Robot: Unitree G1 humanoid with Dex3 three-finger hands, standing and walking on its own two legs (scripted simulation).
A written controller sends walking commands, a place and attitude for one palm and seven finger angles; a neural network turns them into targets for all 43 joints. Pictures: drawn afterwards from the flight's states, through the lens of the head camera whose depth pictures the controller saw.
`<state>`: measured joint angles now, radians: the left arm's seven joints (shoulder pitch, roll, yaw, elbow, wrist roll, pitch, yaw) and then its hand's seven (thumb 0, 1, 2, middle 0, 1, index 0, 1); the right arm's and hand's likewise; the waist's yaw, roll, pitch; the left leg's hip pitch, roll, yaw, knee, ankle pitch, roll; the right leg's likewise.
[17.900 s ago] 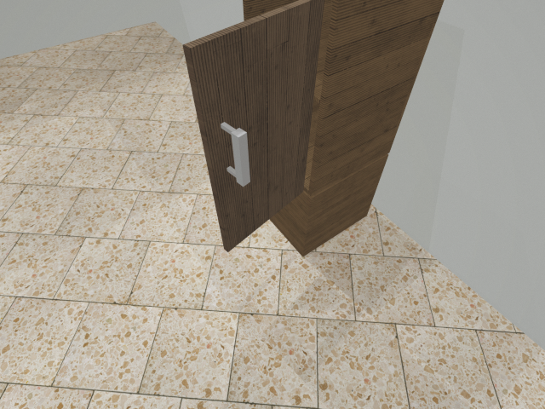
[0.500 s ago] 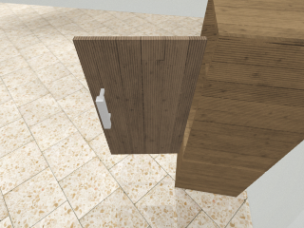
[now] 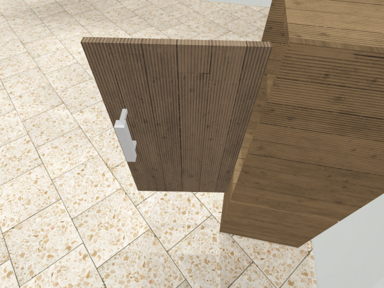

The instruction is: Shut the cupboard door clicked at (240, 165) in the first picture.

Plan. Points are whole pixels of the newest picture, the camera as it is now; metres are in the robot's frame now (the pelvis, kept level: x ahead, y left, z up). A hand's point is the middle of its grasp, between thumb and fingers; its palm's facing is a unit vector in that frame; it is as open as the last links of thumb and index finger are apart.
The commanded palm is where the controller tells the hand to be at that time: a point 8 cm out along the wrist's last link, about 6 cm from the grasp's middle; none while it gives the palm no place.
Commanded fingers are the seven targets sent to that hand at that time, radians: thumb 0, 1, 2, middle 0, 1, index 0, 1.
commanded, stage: come to a stop and stand still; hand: left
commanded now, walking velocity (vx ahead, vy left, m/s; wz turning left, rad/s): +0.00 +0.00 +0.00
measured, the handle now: (128, 136) +0.44 +0.19 +0.02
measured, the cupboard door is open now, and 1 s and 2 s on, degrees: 100 100 100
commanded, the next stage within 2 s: look again from close up in 0.60 s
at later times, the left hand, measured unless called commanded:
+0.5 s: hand out of the picture -0.02 +0.21 -0.17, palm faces +0.03 -0.98 -0.21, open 7.4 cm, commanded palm none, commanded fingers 0.00 0.90 0.90 -0.20 -0.30 -0.20 -0.30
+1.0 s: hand out of the picture -0.02 +0.19 -0.18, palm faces +0.03 -0.99 -0.17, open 7.4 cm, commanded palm none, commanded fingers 0.00 0.90 0.90 -0.20 -0.30 -0.20 -0.30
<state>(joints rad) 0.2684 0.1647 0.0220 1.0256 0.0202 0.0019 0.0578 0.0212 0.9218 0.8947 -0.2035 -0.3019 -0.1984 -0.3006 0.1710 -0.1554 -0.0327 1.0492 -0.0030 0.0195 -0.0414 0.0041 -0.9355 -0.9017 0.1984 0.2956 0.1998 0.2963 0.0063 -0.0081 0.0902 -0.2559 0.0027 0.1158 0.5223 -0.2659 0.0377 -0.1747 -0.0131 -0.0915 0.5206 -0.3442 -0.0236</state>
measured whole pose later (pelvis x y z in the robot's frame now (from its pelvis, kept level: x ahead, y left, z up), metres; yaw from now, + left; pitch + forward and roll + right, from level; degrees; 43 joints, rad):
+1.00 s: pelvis +0.00 +0.03 +0.01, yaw +1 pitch +0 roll +0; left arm 0.30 0.15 -0.02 1.10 0.02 -0.02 0.04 0.01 0.90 0.89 -0.20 -0.30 -0.20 -0.30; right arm 0.25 -0.16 0.01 1.11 0.00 -0.02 -0.02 0.01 -0.92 -0.90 0.20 0.30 0.20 0.30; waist 0.01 -0.03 0.03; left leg -0.22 -0.05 0.10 0.43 -0.22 0.08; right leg -0.14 -0.04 -0.06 0.44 -0.30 0.01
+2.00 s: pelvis -0.01 -0.02 -0.09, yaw +7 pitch +14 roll -2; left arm 0.38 0.25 0.14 -0.02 -0.32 -0.53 -0.40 0.02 0.90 0.90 -0.63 -0.77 -0.63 -0.77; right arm 0.14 -0.25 0.01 0.54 0.05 -0.29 -0.04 0.01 -0.91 -0.90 0.20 0.30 0.20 0.30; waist 0.05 0.03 -0.13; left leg -0.92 -0.03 -0.05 1.22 -0.54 0.01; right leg -0.89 0.05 -0.17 1.15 -0.51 -0.10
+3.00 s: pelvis +0.01 +0.04 -0.05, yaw +6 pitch +10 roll -3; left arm 0.34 0.27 0.17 -0.05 -0.29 -0.24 -0.28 0.02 0.90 0.90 -1.30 -1.50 -1.29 -1.50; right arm 0.28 -0.26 0.04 0.52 0.06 -0.21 -0.03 0.01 -0.90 -0.90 0.20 0.30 0.20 0.30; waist 0.00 0.05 -0.12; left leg -0.67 -0.06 0.00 0.95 -0.46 0.09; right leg -0.65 0.03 -0.09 0.88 -0.42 -0.02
